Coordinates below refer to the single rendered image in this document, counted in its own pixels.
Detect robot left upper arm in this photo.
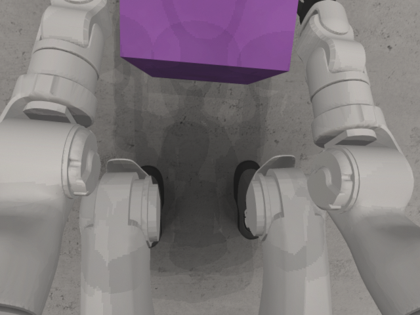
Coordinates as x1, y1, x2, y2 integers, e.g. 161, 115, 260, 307
0, 117, 101, 315

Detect robot right forearm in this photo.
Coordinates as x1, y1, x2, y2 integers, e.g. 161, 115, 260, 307
295, 0, 414, 182

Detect robot left shin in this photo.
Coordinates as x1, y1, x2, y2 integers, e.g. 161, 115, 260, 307
79, 159, 153, 243

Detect robot right thigh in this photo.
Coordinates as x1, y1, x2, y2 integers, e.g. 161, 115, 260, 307
247, 167, 332, 315

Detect carton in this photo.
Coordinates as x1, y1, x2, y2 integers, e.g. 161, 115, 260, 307
119, 0, 299, 85

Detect robot right upper arm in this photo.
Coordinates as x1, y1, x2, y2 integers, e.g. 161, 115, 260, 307
307, 145, 420, 315

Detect robot left forearm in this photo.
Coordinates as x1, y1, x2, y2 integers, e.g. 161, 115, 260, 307
0, 0, 112, 128

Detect right robot hand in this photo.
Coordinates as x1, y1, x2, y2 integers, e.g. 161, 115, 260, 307
297, 0, 336, 24

